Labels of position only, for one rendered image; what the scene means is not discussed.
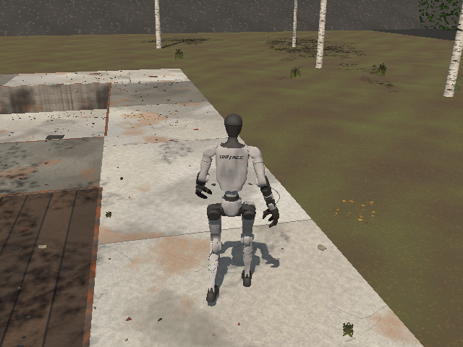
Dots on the left robot forearm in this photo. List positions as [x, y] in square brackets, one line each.
[199, 185]

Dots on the right robot forearm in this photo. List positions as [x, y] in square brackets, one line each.
[268, 196]

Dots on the robot right hand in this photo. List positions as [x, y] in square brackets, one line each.
[274, 217]

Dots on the robot right upper arm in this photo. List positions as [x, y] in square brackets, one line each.
[258, 164]

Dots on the robot left hand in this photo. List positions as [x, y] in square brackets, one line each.
[202, 195]

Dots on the robot left upper arm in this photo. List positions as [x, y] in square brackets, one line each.
[209, 152]

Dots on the humanoid robot head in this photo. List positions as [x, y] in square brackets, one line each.
[233, 124]

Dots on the left robot shin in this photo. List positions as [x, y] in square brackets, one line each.
[213, 265]

